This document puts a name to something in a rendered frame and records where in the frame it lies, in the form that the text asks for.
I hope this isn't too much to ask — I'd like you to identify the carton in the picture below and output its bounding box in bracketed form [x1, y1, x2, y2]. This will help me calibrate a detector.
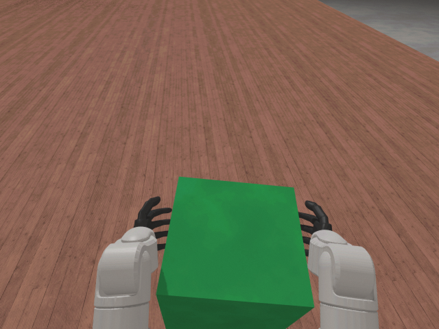
[156, 177, 314, 329]

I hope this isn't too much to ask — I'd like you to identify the robot right hand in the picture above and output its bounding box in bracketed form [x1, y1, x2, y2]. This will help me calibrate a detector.
[298, 200, 332, 257]

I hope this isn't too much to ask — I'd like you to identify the robot left hand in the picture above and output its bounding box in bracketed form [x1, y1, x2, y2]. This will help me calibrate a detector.
[133, 196, 172, 250]

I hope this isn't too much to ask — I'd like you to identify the robot left forearm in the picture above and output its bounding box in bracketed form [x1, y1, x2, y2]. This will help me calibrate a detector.
[93, 227, 158, 329]

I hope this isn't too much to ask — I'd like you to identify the robot right forearm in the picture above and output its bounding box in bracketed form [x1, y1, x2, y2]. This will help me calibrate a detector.
[307, 230, 379, 329]

